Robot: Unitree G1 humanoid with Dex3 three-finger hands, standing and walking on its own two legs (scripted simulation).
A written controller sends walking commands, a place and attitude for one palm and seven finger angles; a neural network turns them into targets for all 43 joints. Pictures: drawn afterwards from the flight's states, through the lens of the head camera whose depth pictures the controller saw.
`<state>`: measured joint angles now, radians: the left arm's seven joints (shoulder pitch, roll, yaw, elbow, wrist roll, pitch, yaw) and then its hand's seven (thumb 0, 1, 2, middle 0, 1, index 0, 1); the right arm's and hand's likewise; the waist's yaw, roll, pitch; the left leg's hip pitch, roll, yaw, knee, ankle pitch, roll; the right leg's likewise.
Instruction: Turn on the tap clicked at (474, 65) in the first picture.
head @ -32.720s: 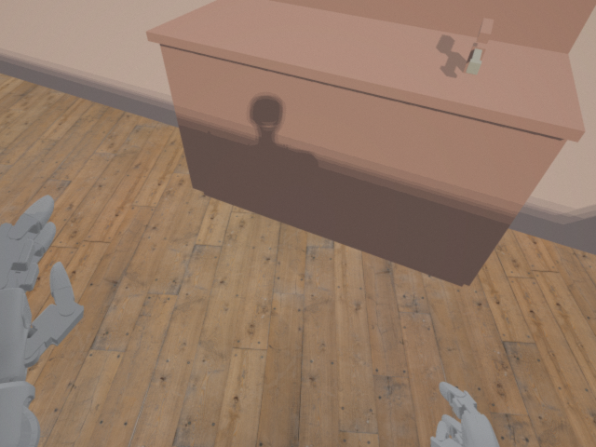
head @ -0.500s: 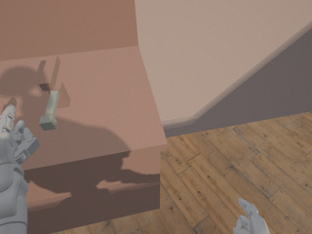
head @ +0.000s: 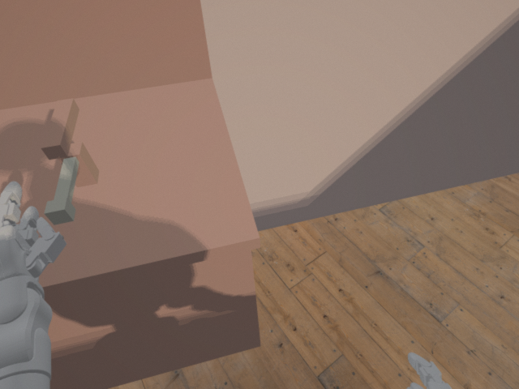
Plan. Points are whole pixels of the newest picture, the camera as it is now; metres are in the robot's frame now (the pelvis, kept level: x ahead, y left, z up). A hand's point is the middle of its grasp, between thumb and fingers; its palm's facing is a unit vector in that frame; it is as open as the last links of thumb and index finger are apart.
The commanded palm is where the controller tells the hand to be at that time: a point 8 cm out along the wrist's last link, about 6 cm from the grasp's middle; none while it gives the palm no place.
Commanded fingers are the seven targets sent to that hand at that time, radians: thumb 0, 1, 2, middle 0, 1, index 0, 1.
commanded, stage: push the lever round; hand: left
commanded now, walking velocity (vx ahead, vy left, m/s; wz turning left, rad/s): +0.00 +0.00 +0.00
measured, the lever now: (60, 211) +0.33 +0.33 +0.12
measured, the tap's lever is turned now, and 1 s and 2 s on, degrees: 1 23 48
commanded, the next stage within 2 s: none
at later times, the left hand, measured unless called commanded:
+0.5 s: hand (87, 232) +0.31 +0.28 +0.10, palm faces +0.63 -0.78 -0.06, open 7.5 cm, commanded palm +0.27 +0.31 +0.11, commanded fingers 0.00 0.90 0.90 -0.15 -0.15 -0.15 -0.15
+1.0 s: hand (106, 223) +0.33 +0.26 +0.10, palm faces +0.71 -0.70 -0.07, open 7.6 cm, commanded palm +0.28 +0.28 +0.11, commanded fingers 0.00 0.90 0.90 -0.15 -0.15 -0.15 -0.15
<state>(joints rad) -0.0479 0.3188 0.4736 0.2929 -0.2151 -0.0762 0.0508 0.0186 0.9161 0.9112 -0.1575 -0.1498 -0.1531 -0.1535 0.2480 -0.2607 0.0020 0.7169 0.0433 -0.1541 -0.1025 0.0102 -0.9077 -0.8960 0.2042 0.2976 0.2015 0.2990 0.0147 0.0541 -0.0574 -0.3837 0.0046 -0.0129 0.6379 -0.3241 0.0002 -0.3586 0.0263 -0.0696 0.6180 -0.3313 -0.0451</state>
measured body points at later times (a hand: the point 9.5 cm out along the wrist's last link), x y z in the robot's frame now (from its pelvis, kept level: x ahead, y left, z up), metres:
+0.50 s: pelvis +0.00 +0.00 +0.00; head +0.01 -0.02 +0.45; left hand +0.27 +0.32 +0.11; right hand +0.18 -0.23 -0.10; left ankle +0.00 +0.12 -0.73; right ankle -0.01 -0.09 -0.73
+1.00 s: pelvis -0.01 +0.00 +0.00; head +0.00 -0.01 +0.45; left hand +0.28 +0.29 +0.11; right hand +0.16 -0.23 -0.11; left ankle +0.00 +0.12 -0.73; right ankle -0.01 -0.09 -0.73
